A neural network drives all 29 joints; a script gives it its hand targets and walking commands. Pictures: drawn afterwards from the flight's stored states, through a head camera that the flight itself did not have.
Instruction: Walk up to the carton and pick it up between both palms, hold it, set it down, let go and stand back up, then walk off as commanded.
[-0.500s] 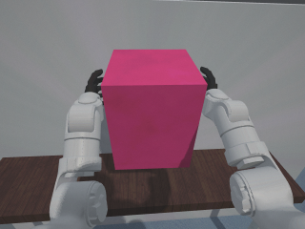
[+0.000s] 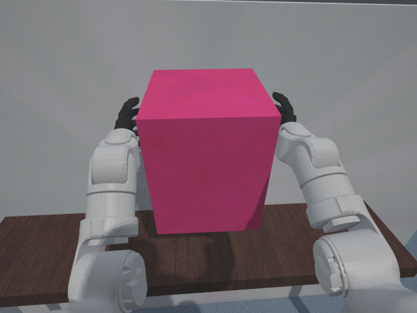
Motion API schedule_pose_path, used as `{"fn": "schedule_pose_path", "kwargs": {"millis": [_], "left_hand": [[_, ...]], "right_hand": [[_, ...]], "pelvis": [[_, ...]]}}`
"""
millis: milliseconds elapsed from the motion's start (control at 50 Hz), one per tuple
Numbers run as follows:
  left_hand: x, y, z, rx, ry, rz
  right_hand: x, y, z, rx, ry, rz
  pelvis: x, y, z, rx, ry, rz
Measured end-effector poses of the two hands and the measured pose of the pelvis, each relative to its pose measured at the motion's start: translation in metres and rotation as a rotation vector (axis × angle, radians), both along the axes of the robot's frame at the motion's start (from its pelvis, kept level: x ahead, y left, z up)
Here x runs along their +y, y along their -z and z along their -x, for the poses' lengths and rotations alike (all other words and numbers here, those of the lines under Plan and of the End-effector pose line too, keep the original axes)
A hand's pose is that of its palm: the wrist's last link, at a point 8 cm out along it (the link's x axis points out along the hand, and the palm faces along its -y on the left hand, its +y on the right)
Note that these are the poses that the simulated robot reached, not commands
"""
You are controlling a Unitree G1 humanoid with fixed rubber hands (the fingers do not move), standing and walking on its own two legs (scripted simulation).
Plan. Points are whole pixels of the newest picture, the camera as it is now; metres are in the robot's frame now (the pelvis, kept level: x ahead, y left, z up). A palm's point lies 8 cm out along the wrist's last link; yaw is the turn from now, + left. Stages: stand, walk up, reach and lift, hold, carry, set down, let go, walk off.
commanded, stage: hold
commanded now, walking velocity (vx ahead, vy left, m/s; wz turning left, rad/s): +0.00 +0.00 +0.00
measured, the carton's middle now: (206, 149) +0.38 +0.00 +0.21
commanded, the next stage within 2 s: none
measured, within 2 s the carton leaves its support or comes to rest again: neither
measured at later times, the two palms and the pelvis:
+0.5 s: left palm (125, 134) +0.37 +0.15 +0.26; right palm (282, 130) +0.37 -0.14 +0.26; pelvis +0.00 +0.00 +0.00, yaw +0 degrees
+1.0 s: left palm (125, 133) +0.37 +0.15 +0.26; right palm (284, 128) +0.37 -0.14 +0.27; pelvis +0.00 +0.00 +0.00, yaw +0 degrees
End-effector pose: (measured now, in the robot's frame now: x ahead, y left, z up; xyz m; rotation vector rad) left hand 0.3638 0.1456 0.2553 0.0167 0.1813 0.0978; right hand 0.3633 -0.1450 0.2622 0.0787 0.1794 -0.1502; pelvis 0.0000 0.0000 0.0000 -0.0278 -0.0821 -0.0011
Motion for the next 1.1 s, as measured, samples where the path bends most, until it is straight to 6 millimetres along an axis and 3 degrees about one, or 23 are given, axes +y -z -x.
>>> {"fn": "schedule_pose_path", "kwargs": {"millis": [260,460,660,920,1100], "left_hand": [[0.003,-0.010,0.001,-0.024,-0.007,0.002],[0.002,-0.003,-0.005,0.007,-0.008,-0.016],[-0.003,0.001,0.000,0.000,-0.004,0.004],[-0.002,-0.011,-0.002,-0.025,-0.004,0.011],[0.003,-0.003,-0.003,0.005,-0.004,-0.005]], "right_hand": [[0.003,-0.008,0.001,-0.023,-0.003,-0.006],[0.002,-0.001,-0.007,0.009,-0.012,0.011],[-0.003,0.004,0.000,0.001,0.001,-0.011],[-0.002,-0.008,0.000,-0.023,-0.002,0.006],[0.003,-0.001,-0.004,0.007,-0.008,0.011]], "pelvis": [[-0.001,0.000,0.003,0.014,0.005,-0.002],[-0.002,0.000,0.005,0.025,-0.002,-0.002],[-0.002,0.000,0.000,0.007,0.002,-0.001],[-0.003,0.000,0.001,0.015,0.007,-0.004],[-0.002,0.000,0.001,0.016,-0.001,-0.003]]}}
